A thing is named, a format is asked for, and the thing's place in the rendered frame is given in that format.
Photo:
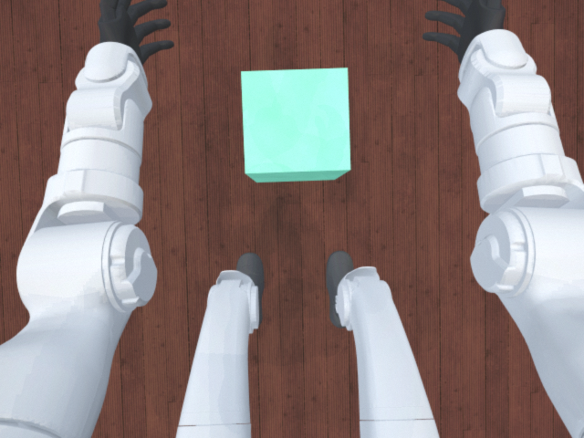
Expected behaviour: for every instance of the robot right upper arm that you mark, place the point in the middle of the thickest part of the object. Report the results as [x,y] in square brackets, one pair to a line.
[533,259]

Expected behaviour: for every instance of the robot left hand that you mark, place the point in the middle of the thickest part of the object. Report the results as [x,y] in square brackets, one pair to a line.
[117,21]

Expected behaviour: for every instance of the robot thigh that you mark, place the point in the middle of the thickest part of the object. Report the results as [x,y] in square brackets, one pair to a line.
[390,386]
[217,394]

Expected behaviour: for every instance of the robot left upper arm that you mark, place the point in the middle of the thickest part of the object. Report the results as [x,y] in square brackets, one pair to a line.
[80,284]

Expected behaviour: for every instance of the robot right forearm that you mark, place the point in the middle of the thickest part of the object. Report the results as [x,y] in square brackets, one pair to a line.
[516,134]

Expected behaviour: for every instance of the robot right hand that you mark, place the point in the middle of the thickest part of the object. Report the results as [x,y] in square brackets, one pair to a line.
[480,16]

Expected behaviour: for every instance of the robot right thigh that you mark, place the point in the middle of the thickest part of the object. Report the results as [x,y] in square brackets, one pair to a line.
[390,386]

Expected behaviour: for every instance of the robot left forearm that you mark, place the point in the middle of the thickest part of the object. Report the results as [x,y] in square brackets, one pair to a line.
[101,150]

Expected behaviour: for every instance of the robot left thigh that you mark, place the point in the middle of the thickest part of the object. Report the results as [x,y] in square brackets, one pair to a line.
[217,394]

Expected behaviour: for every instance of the carton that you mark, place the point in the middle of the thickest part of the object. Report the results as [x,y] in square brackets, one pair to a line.
[296,124]

